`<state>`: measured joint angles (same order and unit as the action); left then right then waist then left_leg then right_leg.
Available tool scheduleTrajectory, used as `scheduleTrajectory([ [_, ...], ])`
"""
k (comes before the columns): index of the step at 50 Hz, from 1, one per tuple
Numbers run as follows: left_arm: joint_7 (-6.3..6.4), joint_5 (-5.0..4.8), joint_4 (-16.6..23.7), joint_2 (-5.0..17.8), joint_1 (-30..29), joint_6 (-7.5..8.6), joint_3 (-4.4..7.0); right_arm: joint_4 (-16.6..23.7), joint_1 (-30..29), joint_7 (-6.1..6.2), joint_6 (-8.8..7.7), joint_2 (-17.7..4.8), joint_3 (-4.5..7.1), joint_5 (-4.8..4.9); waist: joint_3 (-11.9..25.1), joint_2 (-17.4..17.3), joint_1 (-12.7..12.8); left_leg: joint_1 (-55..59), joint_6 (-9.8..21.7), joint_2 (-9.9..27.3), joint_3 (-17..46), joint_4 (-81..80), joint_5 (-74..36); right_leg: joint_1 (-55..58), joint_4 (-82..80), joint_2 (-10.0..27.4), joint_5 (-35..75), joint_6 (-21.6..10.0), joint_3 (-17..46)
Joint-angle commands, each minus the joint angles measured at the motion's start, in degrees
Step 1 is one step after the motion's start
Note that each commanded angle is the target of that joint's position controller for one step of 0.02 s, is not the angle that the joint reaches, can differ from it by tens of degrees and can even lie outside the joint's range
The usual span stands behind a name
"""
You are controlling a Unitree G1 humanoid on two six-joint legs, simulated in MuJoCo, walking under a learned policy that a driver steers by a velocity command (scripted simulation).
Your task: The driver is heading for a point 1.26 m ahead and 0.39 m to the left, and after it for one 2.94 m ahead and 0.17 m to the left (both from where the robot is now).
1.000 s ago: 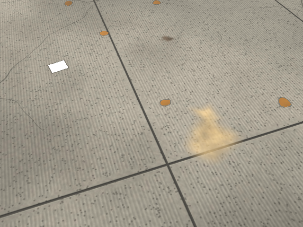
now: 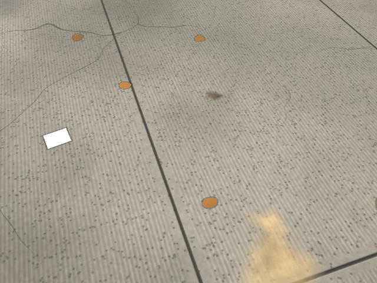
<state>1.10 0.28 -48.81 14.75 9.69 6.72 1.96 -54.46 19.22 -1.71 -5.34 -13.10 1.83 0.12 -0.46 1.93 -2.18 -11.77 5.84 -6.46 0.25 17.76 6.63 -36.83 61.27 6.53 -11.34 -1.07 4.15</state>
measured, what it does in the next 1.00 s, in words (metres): walks ahead, turning left: right foot, then left foot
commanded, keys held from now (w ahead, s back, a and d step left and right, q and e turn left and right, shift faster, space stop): w+q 0.96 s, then w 0.04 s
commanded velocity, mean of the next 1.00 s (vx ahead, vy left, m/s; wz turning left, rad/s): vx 0.50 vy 0.00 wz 0.54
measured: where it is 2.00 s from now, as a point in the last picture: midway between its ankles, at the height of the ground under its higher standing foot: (92, 184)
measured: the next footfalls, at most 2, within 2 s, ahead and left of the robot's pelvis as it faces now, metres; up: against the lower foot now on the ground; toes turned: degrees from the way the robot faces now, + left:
right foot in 0.24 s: +0.30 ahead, -0.15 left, +0.00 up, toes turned +11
left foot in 0.78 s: +0.49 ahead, +0.19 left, +0.00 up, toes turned +30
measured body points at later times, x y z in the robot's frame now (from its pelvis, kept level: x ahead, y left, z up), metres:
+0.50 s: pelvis +0.25 -0.05 +0.00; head +0.28 -0.05 +0.45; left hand +0.22 +0.23 -0.12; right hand +0.46 -0.28 -0.11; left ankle +0.27 +0.12 -0.66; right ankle +0.26 -0.16 -0.74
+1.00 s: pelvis +0.47 +0.11 +0.00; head +0.49 +0.15 +0.45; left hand +0.45 +0.43 -0.10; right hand +0.70 -0.06 -0.10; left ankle +0.45 +0.17 -0.74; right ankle +0.61 -0.03 -0.66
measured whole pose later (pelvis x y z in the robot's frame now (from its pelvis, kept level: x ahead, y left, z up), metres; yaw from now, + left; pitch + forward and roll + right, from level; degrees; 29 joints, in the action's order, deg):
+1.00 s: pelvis +0.47 +0.11 +0.00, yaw +35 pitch +2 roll -1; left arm 0.5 0.6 -42.1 17.3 7.7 6.1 3.4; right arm -40.3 17.5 -1.6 -3.2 -15.1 3.9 0.6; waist -2.1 2.0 -1.3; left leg -14.9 6.5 -6.6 2.4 22.5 9.2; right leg -36.0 62.8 6.9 -14.7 1.4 4.0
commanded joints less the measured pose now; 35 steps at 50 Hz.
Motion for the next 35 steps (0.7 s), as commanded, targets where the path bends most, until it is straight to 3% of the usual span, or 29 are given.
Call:
scheduleTrajectory([
  [1, 0.74, 0.48, 3.3, 2.8, 0.5, -0.37, 0.64, 5.1, -3.5, 1.39, -1.18, -9.0, 1.93, 0.28, -2.7, -4.6, 2.7, -10.1, 9.7, 13.5, 12.9, -11.0, 0.1, 4.0, -12.4, -0.4, 9.4, 2.1, -1.1],
  [4, 0.17, -0.31, 5.2, 2.3, -6.5, 0.06, 0.3, 4.8, 0.3, 2.11, -0.55, -10.3, 2.47, 1.07, -1.7, -5.7, -0.1, -7.6, 7.8, 12.9, 12.8, -8.5, 0.6, 7.4, -24.7, -3.4, 15.5, 3.1, -1.4],
  [8, -0.79, -1.18, 7.3, 4.6, -10.8, 0.79, 0.8, 4.5, 3.2, 2.53, 0.32, -10.1, 2.69, 1.77, -0.8, -6.1, -1.2, -1.3, 6.6, 15.3, 18.6, -3.4, 6.3, 10.5, -32.4, -4.6, 12.9, 3.3, 0.5],
  [10, -1.1, -1.35, 7.4, 6.3, -8.9, 1.49, 1.48, 5.2, 2.4, 2.79, 0.86, -10.3, 2.95, 1.39, -0.1, -7.1, 0.6, 0.4, 5.6, 15.7, 21.3, 0.8, 7.0, 14.8, -34.9, -4.9, 7.8, 2.1, 0.3],
  [11, -1.04, -1.24, 6.4, 7.1, -4.9, 1.8, 2.06, 5.8, 1.7, 2.84, 1.13, -9.3, 2.71, 1.19, 1.3, -7.5, 2.8, -0.1, 4.6, 14.0, 21.6, 4.6, 6.1, 20.0, -36.8, -5.1, 5.3, 1.0, -0.5],
  [12, -0.75, -0.67, 5.0, 9.3, 2.5, 2.19, 2.97, 6.9, 0.7, 2.71, 1.07, -6.8, 1.89, 0.86, 6.0, -6.3, 6.2, -3.9, 2.7, 10.7, 19.5, 13.9, 5.4, 30.8, -37.2, -1.5, 3.6, -1.4, 2.0],
  [13, -0.4, -0.43, 3.7, 13.3, 12.4, 2.02, 3.98, 8.3, 1.6, 2.49, 0.81, -2.2, 0.51, -0.23, 14.6, 3.5, 9.0, -12.3, 0.0, 5.4, 11.6, 33.2, 16.6, 45.7, -37.4, 10.2, 1.7, -4.9, 13.0],
  [14, -0.83, 0.2, 2.3, 16.6, 14.6, 1.13, 4.89, 10.9, 7.6, 2.2, -0.18, -1.5, 0.17, 1.99, 17.6, 23.4, 4.9, -31.9, -1.1, 1.5, 6.8, 47.6, 27.7, 57.1, -44.2, 20.4, -11.4, -13.1, 39.7],
  [15, -1.09, 0.21, 4.4, 9.6, 11.0, 1.34, 3.43, 9.2, 6.2, 2.52, -0.1, -8.4, 1.58, 2.89, 12.0, 11.9, 6.0, -36.3, -1.6, 5.8, 10.6, 55.3, 23.4, 52.0, -45.7, 18.3, -16.5, -11.8, 37.7],
  [16, -1.12, -0.2, 5.0, 6.6, 8.4, 1.26, 2.59, 9.7, 1.7, 2.46, 0.32, -10.1, 2.23, 2.58, 6.7, 5.7, 6.2, -36.6, -1.7, 7.5, 9.9, 56.4, 17.6, 45.8, -45.4, 15.8, -11.2, -9.2, 27.0],
  [17, -1.35, -0.12, 5.5, 5.7, 5.0, 1.08, 2.14, 9.7, 0.6, 2.52, 0.83, -8.7, 2.21, 1.98, 4.5, 1.5, 4.7, -33.5, -2.6, 9.5, 9.1, 55.1, 13.1, 39.9, -46.6, 12.6, -3.6, -8.1, 19.8],
  [18, -1.4, -0.12, 5.2, 4.8, 3.0, 0.77, 1.93, 10.3, -0.6, 2.39, 1.15, -8.0, 2.47, 1.42, 2.2, 2.0, 3.6, -32.6, -3.2, 10.9, 8.7, 52.4, 10.4, 36.3, -48.0, 10.6, 0.9, -7.7, 14.9],
  [20, -1.43, 0.21, 4.3, 4.6, 2.9, 0.85, 1.99, 11.2, -0.9, 1.71, 2.03, -5.9, 2.43, 1.58, 0.8, 4.0, 2.7, -29.2, -4.0, 12.3, 6.5, 50.8, 7.4, 32.0, -50.5, 7.8, 7.8, -7.3, 7.1],
  [22, -1.37, 0.15, 3.2, 5.7, 4.4, 1.11, 2.56, 12.6, -2.2, 1.47, 2.55, -4.9, 2.38, 1.51, 0.5, 3.1, 2.6, -30.8, -4.6, 12.8, 6.0, 49.5, 4.9, 32.2, -51.3, 7.8, 14.6, -8.4, 2.7],
  [26, -0.76, 0.29, 1.8, 7.6, 5.9, 0.54, 3.29, 15.6, -7.5, 0.98, 2.7, -4.2, 2.19, 1.45, -0.5, 1.8, 3.6, -33.5, -5.2, 12.9, 5.7, 39.2, -2.2, 34.2, -52.3, 8.5, 19.4, -8.9, -3.5],
  [30, -0.29, -0.23, 1.2, 9.2, 7.4, -0.2, 3.61, 18.8, -15.4, -0.56, 2.43, -3.4, 1.67, 1.14, -2.8, 1.6, 6.1, -31.1, -4.3, 12.4, 1.5, 27.5, -8.8, 35.5, -52.3, 8.6, 17.6, -7.8, -9.2],
  [33, -0.24, -0.99, 0.2, 10.4, 9.4, -1.05, 3.97, 21.4, -19.6, -1.6, 2.54, -3.5, 1.6, 1.42, -4.5, 1.7, 6.9, -30.9, -2.8, 11.9, -0.8, 23.0, -5.8, 39.4, -50.9, 10.2, 18.2, -6.9, -11.3],
  [35, -0.19, -1.39, 0.1, 11.5, 9.2, -1.78, 4.29, 22.6, -20.2, -2.12, 2.66, -4.4, 1.99, 1.44, -4.2, 2.3, 5.8, -27.8, -1.0, 10.3, -3.1, 20.8, -0.9, 41.3, -47.6, 10.8, 26.4, -5.9, -13.3],
])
